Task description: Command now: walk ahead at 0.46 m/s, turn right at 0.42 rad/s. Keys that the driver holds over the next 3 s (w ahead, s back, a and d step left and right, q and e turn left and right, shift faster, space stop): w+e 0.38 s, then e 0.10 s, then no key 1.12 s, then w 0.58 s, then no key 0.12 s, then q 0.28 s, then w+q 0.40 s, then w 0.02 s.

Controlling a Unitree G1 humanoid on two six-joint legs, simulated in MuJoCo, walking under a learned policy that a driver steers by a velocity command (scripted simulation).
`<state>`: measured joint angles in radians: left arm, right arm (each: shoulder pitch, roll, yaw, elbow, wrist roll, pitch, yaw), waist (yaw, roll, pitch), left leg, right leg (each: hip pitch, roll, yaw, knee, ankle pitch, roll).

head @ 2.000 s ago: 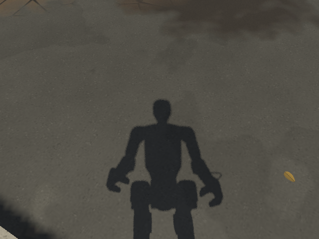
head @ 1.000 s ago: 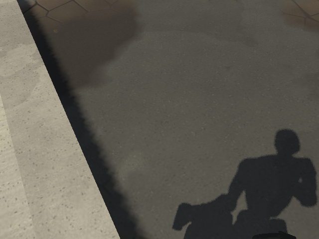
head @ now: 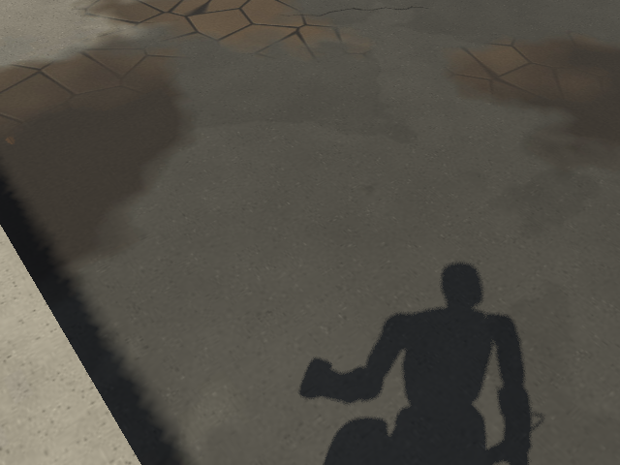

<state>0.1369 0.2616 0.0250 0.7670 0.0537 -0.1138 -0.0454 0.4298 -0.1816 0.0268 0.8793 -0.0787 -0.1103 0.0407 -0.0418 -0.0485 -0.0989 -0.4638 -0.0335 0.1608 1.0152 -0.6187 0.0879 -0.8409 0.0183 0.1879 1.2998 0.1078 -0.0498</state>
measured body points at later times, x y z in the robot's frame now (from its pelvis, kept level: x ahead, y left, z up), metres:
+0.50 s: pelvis +0.28 -0.04 -0.08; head +0.34 -0.04 +0.36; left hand +0.51 +0.13 -0.21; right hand +0.21 -0.31 -0.20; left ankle +0.15 +0.12 -0.54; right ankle +0.32 -0.12 -0.81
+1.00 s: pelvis +0.46 -0.01 -0.09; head +0.47 -0.01 +0.36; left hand +0.63 +0.18 -0.23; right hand +0.53 -0.28 -0.19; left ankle +0.59 +0.04 -0.81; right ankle +0.38 -0.14 -0.81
